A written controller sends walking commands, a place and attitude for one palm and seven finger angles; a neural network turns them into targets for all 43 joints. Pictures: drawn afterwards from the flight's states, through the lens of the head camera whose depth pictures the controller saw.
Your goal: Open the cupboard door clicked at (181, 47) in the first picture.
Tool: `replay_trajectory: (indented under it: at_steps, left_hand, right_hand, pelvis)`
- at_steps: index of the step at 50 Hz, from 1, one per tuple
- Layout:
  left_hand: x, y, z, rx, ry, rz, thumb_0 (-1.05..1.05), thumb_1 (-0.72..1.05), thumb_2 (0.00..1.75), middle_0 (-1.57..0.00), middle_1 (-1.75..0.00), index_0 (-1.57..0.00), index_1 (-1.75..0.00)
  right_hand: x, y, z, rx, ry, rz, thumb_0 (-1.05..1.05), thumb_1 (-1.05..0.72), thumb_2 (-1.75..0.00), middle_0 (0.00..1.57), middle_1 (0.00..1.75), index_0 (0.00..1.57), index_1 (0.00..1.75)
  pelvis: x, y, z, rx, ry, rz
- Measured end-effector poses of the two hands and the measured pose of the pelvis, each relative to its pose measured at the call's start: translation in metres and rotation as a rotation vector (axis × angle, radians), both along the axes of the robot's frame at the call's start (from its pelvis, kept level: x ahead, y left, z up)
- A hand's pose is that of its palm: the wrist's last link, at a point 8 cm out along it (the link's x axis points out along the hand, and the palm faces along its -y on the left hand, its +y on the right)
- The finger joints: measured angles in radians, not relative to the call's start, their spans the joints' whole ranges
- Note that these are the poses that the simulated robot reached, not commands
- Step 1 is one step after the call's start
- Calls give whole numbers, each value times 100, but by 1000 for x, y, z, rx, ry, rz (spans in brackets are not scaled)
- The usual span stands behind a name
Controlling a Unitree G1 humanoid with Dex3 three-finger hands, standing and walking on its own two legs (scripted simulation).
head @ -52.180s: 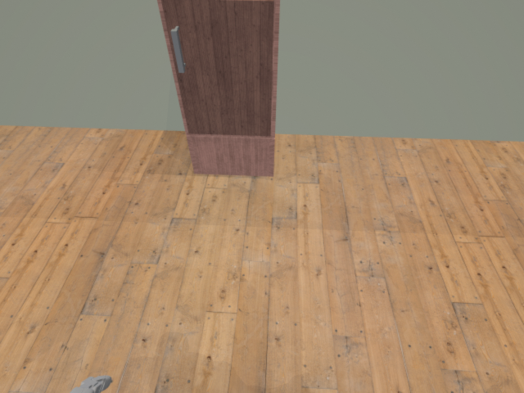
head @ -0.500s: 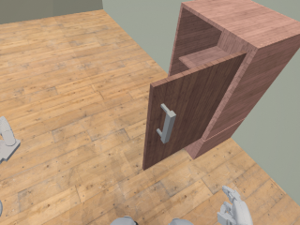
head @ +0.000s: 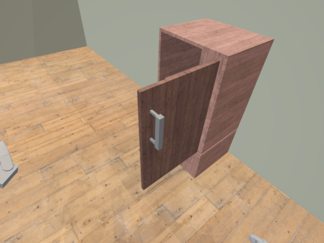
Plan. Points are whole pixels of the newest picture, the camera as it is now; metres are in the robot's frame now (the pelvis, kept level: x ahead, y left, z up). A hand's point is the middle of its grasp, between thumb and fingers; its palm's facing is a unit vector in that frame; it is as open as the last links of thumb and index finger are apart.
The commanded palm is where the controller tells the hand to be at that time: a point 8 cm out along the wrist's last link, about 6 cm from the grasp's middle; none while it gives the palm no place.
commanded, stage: stop stepping back and stand still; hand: left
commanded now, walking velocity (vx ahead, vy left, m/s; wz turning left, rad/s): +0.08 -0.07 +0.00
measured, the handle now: (155, 130) +0.52 +0.05 -0.03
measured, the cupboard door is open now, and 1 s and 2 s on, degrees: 91 91 91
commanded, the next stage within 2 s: let the arm hang, fingers relaxed in 0.30 s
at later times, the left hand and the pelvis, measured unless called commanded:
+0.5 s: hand (41, 203) +0.18 +0.28 +0.06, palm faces +0.32 -0.82 -0.49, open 7.4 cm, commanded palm none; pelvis -0.02 +0.01 +0.01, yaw +5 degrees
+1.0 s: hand out of the picture -0.04 +0.18 -0.15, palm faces +0.19 -0.95 -0.23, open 7.3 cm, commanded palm none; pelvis -0.03 -0.02 +0.02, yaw +8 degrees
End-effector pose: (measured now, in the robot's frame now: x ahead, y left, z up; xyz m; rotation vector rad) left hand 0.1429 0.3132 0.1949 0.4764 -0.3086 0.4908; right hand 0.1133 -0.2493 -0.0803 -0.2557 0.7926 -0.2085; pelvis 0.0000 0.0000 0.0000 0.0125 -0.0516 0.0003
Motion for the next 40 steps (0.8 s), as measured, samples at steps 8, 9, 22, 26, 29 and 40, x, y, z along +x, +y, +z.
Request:
replay_trajectory:
  at_steps: [8,9,22,26,29,40]
  left_hand:
    - [-10,-41,6,43,81,-104,2,89,90,-21,-30,-20,-30]
    - [-16,-46,9,50,90,-119,2,89,90,-21,-30,-20,-30]
    - [-3,-2,-17,61,212,30,1,89,90,-21,-30,-20,-30]
    - [2,-10,-138,-209,672,51,0,90,90,-20,-30,-19,-30]
    - [-29,-51,-222,-394,989,19,1,91,90,-19,-30,-19,-30]
    - [-152,-104,-313,-681,1354,149,-8,100,90,-21,-30,-21,-30]
  right_hand:
    - [-32,-6,7,53,2,2,1,-91,-90,20,30,20,30]
    - [-35,-8,8,57,20,0,1,-91,-90,20,30,20,30]
    - [3,-6,-5,32,44,85,1,-91,-90,20,30,20,30]
    - [10,9,-21,73,88,142,1,-91,-90,20,30,20,30]
    - [2,20,-30,103,129,163,1,-91,-90,20,30,20,30]
    - [-67,2,-48,92,476,104,0,-93,-90,20,30,20,30]
  pelvis:
    - [-33,-18,11,9,22,17]
    - [-32,-19,14,14,34,9]
    - [-17,1,15,9,66,62]
    - [-26,6,10,20,52,93]
    - [-33,0,8,39,35,93]
    - [-38,-27,8,-12,34,143]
